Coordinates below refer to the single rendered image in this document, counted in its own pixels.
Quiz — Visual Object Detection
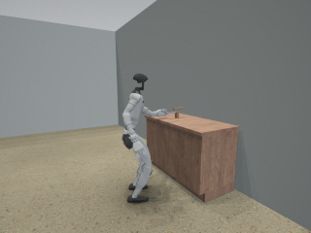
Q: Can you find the robot left hand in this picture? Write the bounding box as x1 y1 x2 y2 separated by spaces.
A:
157 109 167 117

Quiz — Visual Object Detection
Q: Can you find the left robot forearm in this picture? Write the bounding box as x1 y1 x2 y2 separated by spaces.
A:
144 110 157 117

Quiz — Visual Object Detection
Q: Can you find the counter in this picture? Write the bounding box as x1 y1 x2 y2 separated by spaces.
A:
144 107 240 203

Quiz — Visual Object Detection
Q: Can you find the robot left shin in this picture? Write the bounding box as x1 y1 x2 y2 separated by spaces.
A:
133 161 152 186

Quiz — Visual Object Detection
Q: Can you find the robot right hand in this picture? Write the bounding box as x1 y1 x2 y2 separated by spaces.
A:
132 141 148 162

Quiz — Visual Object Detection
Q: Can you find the right robot upper arm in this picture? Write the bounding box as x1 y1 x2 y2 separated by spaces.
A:
122 93 141 118

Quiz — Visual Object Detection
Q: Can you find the left robot upper arm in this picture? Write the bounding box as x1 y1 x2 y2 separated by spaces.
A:
141 104 149 114

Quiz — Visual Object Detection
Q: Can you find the right robot thigh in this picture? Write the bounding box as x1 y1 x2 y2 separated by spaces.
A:
123 135 152 172

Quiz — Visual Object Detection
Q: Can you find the right robot forearm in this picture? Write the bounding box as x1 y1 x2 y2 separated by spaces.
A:
123 113 138 143

